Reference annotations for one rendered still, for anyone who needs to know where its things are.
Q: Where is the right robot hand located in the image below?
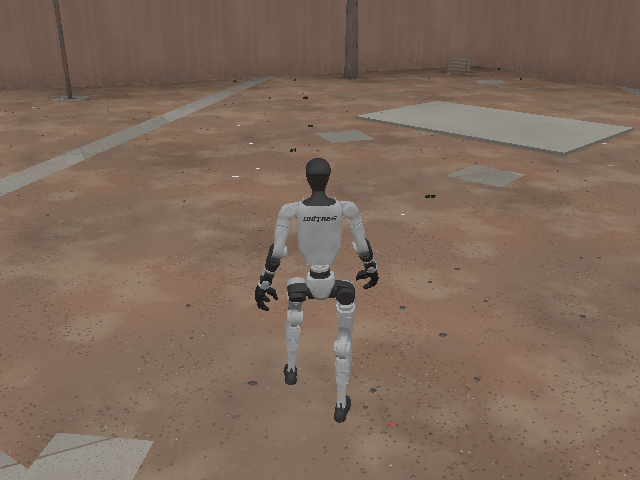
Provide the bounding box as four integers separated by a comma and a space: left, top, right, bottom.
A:
356, 270, 379, 289

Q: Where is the right robot forearm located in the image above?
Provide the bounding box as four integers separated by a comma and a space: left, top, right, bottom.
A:
359, 238, 377, 273

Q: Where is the right robot upper arm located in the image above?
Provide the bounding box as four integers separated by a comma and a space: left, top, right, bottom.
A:
339, 201, 369, 254

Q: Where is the left robot foot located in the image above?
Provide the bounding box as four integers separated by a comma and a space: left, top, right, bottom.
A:
283, 364, 297, 385

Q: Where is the left robot upper arm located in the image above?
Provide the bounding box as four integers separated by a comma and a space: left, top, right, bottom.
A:
271, 202, 298, 259

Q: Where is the left robot forearm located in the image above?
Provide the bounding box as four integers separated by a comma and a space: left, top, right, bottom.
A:
258, 243, 281, 290

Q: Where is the robot head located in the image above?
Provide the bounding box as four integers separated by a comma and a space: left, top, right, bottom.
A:
302, 158, 336, 206

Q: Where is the left robot hand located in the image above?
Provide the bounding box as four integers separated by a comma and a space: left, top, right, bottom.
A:
255, 285, 278, 311

